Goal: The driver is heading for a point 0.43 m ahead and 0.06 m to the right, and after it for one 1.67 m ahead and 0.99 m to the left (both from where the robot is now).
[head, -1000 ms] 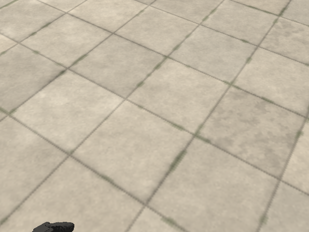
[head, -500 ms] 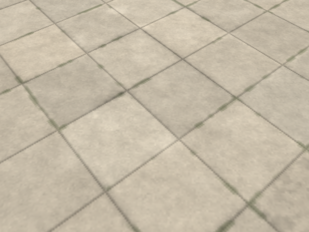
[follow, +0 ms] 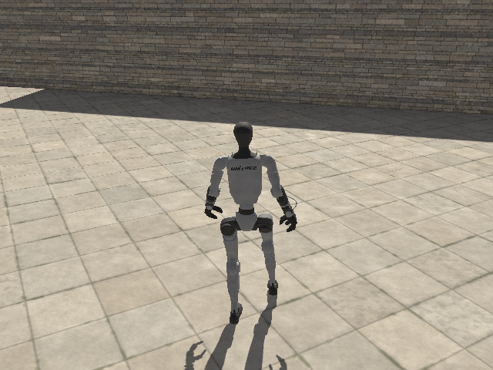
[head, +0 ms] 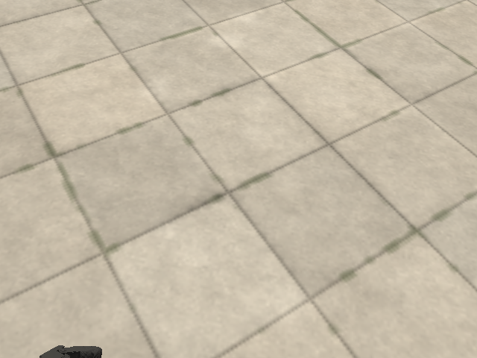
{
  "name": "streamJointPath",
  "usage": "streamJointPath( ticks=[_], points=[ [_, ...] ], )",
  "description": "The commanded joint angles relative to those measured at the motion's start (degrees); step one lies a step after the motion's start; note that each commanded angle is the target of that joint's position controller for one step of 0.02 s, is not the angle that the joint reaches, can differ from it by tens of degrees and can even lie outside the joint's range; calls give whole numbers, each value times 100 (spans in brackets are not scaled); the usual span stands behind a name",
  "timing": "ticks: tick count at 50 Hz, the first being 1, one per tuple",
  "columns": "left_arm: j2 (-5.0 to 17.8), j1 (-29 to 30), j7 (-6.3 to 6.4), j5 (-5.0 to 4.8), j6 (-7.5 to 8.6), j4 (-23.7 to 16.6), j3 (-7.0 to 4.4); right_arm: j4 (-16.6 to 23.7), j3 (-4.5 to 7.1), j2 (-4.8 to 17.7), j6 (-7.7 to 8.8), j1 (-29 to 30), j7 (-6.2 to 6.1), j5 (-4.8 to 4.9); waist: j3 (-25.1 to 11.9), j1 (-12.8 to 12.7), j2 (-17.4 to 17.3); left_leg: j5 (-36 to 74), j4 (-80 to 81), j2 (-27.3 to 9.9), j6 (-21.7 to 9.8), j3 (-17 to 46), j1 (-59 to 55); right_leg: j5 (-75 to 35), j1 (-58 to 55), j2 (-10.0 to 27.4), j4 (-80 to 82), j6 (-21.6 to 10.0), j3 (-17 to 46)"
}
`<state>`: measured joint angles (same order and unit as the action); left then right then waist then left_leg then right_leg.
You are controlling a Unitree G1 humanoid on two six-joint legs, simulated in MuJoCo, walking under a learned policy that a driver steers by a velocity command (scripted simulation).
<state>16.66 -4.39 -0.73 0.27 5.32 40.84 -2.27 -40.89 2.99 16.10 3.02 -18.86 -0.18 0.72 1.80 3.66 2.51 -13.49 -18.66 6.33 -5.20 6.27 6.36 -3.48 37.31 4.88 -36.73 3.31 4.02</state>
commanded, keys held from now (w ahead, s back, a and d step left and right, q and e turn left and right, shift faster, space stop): w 0.30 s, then w+q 0.70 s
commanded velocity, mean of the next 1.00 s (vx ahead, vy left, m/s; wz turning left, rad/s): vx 0.50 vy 0.00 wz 0.35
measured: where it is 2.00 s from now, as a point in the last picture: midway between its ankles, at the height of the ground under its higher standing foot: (109, 184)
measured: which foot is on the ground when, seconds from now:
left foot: down 0.00-0.18, up 0.20-0.66, down 0.68-1.00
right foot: up 0.00-0.14, down 0.16-0.70, up 0.72-1.00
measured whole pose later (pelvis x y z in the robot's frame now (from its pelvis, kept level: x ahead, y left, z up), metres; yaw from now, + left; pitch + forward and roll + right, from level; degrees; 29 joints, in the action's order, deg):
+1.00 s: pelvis +0.56 +0.05 +0.00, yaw +22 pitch +2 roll +0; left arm 17.5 -4.4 -0.3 0.9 5.3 39.9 -2.2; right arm -39.8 3.6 16.3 2.3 -19.0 -0.2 0.9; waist 1.9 3.3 1.9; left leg -11.8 -20.1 6.8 -5.0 7.0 9.7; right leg 3.2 38.1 5.0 -41.9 4.1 5.6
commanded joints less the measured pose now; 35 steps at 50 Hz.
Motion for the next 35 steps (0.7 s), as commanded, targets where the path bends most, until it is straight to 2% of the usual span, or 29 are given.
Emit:
streamJointPath(
  ticks=[1, 3, 5, 6, 7, 8, 9, 10, 11, 12, 13, 14, 15, 17, 19, 23, 25, 28, 30, 32, 33, 34, 35],
  points=[
    [412, 743, -80, -58, 141, -540, -76, 115, 261, 970, 56, -320, -30, 28, 11, 198, -708, 1211, 438, -1505, -752, 837, 121, -326, -449, -209, 533, -122, -175],
    [490, 814, -129, -48, 180, -606, -108, 19, 267, 972, 15, -418, -43, 26, 61, 183, -727, 1458, 197, -1721, -711, 1047, -380, 88, -281, -248, 762, -290, -154],
    [559, 627, -150, -52, 203, -591, -144, -40, 287, 1006, -36, -401, -62, 18, 45, 52, -845, 2044, -38, -1843, -622, 1155, -688, 590, -470, -314, 883, -468, -222],
    [634, 313, -139, -47, 216, -522, -193, -33, 291, 1021, -59, -302, -67, 20, -98, -144, -901, 2806, -356, -1764, -543, 1082, -724, 757, -928, -436, 1004, -589, -354],
    [785, -328, -111, -27, 230, -341, -289, -6, 255, 945, -77, -196, -65, 8, -522, -487, -814, 3597, -1078, -1480, -413, 842, -623, 548, -1880, -524, 1162, -766, -469],
    [1044, -1250, -80, 45, 239, -200, -368, 115, 160, 754, -75, -108, -63, -55, -1341, -903, -564, 3118, -2387, -1184, -219, 596, 120, 285, -3459, 139, 882, -1147, 183],
    [1512, -1982, -67, 85, 186, -50, -516, 157, 34, 360, 11, -815, -50, -3, -2222, -836, 788, 802, -4549, -272, 273, 62, 2238, 1123, -5693, 1370, 1010, -2055, 2465],
    [1111, -2152, -118, -79, 155, 87, -417, 149, 19, 491, 85, -766, -33, 23, -2205, -901, 1259, -1912, -5316, -116, 334, 339, 3311, 2229, -5950, 1734, 1818, -2195, 3867],
    [801, -1797, -95, -141, 125, 41, -317, 225, 129, 893, 117, -222, -4, 116, -1269, -943, 661, -1595, -5669, -484, 307, 395, 3803, 2876, -5262, 1595, 1965, -1936, 3294],
    [693, -1409, -70, -83, 73, -40, -267, 334, 117, 894, 137, 216, 8, 104, -720, -838, 209, -1108, -5517, -780, 290, 118, 3784, 2663, -4463, 1374, 2088, -1759, 2598],
    [576, -1155, -74, -31, 45, -47, -213, 392, 123, 827, 151, 468, 21, 17, -260, -698, -4, -775, -5117, -966, 312, -17, 3688, 2161, -3736, 1132, 2296, -1712, 2115],
    [476, -1010, -72, 22, 63, -64, -167, 372, 147, 771, 138, 427, 25, -28, -154, -524, 97, -522, -4801, -1146, 335, -24, 3392, 1668, -3308, 953, 2433, -1648, 1784],
    [456, -935, -78, 32, 73, -58, -155, 322, 133, 663, 111, 288, 35, -19, -154, -415, 220, -403, -4624, -1207, 379, -73, 3138, 1326, -3053, 813, 2558, -1638, 1537],
    [540, -930, -62, -5, 123, 20, -186, 245, 87, 473, 39, 154, 38, 11, -178, -337, 292, -215, -4335, -1272, 482, -180, 3056, 718, -2857, 766, 2747, -1685, 980],
    [698, -1006, -30, 2, 148, 127, -238, 333, 56, 406, 17, 449, 24, -4, -86, -404, 163, 280, -3823, -1326, 576, -185, 3257, 220, -2865, 777, 2895, -1694, 552],
    [792, -1122, 15, -15, 112, 279, -249, 458, 13, 282, 71, 1044, 100, 26, -1, -637, 92, 1600, -2451, -1197, 541, -331, 3052, -149, -2994, 559, 2968, -1419, -316],
    [850, -1318, 33, -37, 83, 391, -260, 584, -10, 219, 92, 1421, 157, 43, 88, -807, 51, 1944, -1988, -1115, 491, -451, 2976, -95, -3183, 638, 2985, -1360, -506],
    [906, -1521, 46, -84, -16, 552, -287, 790, -5, 228, 84, 1787, 253, 65, 233, -896, -3, 1752, -1613, -1051, 353, -493, 3222, -272, -3827, 881, 2818, -1286, -649],
    [970, -1522, 72, -121, -107, 600, -320, 927, 24, 282, 74, 1889, 320, 49, 242, -828, 35, 1222, -1476, -951, 205, -637, 3272, -978, -4249, 1017, 2486, -1182, -756],
    [1136, -1413, 141, -138, -199, 556, -375, 957, 124, 469, 49, 1586, 355, 16, -80, -563, 221, 589, -1476, -628, 0, -980, 2645, -2895, -4449, 1016, 1703, -1043, -958],
    [1191, -1348, 185, -128, -258, 526, -391, 846, 238, 660, 30, 1013, 348, 14, -442, -220, 245, 491, -1384, -409, -143, -1123, 1872, -3667, -4367, 931, 870, -938, -1111],
    [1125, -1309, 234, -111, -285, 473, -357, 619, 411, 958, 9, 99, 286, 38, -927, 253, 78, 831, -1110, -284, -362, -1028, 472, -3508, -3735, 719, -360, -744, -1296],
    [784, -1464, 251, 19, -213, 264, -223, 484, 578, 1508, -54, -719, 165, 16, -1608, 449, -757, 841, -1128, -1408, -899, 797, -1520, -1382, -1938, 305, -2327, -485, -1405]
  ],
)
Keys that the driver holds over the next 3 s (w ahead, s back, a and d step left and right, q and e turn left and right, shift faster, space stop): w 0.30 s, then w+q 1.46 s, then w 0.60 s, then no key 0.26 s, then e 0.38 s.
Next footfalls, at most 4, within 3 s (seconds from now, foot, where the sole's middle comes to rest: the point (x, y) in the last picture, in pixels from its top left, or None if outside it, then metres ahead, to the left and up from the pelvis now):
0.16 right None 0.27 -0.14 -0.78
0.68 left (179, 329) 0.55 0.12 -0.78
1.16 right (215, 230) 0.87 0.02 -0.78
1.68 left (96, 219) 0.93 0.40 -0.78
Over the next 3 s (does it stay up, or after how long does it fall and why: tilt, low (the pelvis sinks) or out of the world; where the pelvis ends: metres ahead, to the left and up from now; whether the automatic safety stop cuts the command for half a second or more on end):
stays up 1.25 0.65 -0.01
